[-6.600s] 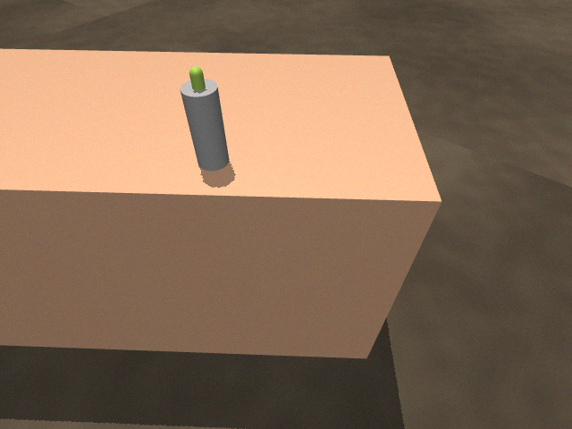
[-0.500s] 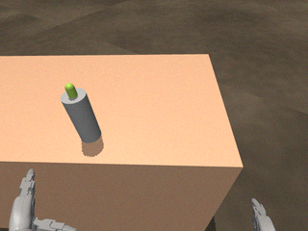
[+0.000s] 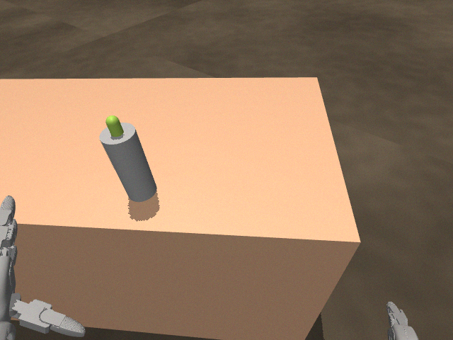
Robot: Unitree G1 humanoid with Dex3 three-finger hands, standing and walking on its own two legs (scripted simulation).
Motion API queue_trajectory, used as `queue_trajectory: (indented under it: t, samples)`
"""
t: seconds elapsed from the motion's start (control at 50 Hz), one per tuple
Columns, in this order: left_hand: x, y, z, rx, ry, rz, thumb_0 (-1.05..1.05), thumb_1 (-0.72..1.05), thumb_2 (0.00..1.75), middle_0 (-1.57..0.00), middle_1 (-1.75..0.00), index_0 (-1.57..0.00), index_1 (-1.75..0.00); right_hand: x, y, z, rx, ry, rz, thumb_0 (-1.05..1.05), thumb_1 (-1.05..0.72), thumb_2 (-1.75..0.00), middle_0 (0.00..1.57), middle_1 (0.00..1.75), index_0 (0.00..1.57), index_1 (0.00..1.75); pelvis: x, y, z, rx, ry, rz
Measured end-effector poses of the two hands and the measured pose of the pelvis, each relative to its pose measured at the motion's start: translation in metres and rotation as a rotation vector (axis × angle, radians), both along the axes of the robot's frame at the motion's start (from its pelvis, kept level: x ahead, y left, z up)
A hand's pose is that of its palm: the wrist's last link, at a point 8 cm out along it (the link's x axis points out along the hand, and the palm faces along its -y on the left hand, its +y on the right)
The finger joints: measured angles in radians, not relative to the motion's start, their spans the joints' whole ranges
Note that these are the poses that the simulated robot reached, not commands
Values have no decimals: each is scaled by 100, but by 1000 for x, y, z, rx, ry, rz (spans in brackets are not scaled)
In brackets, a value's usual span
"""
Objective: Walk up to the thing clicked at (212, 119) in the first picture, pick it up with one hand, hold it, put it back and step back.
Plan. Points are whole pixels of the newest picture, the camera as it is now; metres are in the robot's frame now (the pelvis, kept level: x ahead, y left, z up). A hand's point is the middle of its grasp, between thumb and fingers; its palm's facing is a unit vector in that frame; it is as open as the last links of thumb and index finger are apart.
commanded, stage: rise first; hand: left
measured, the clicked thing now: (128, 158) +0.42 +0.24 +0.12
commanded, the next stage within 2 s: go down in 0.74 s
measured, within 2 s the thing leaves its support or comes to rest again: neither
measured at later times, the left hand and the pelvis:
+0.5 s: hand (23, 251) +0.19 +0.29 +0.17, palm faces +0.45 -0.76 -0.46, open 17.6 cm; pelvis +0.00 +0.00 +0.00, yaw +0 degrees
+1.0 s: hand (7, 240) +0.19 +0.30 +0.19, palm faces +0.49 -0.75 -0.44, open 17.6 cm; pelvis +0.00 +0.01 +0.00, yaw +0 degrees
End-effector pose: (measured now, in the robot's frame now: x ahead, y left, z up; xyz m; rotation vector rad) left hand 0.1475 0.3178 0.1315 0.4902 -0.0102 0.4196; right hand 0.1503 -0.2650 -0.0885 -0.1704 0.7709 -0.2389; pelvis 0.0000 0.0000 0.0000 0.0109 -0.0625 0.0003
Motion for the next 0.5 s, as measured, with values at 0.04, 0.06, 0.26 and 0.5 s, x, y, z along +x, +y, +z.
queue_trajectory:
  t: [0.04, 0.06, 0.26, 0.5]
  samples:
    - [-1, 0, 5, 12, -21, -3, -2, -55, 0, -5, -5, -5, -5, 1, 1, 1, 3, -10, 4, -1, 50, -2, 6, 5, 5, 5, -1, 0, 0, 0, -2, 1]
    - [-2, 0, 8, 17, -32, -5, -2, -55, 0, -5, -5, -5, -5, 1, 2, 2, 4, -16, 4, -1, 50, -2, 6, 5, 5, 5, -1, 0, 0, 0, -2, 2]
    - [-2, 3, 31, 69, -126, -22, -2, -56, 1, -6, -5, -5, -6, -2, 0, 8, 2, -52, -7, -1, 49, -3, 6, 5, 5, 5, -3, 2, 0, -1, -9, 1]
    - [2, 5, 52, 121, -215, -49, -2, -58, 4, -6, -5, -5, -6, -4, -2, 13, -11, -77, -13, -1, 49, -4, 6, 5, 5, 5, -3, 5, 0, -2, -10, -4]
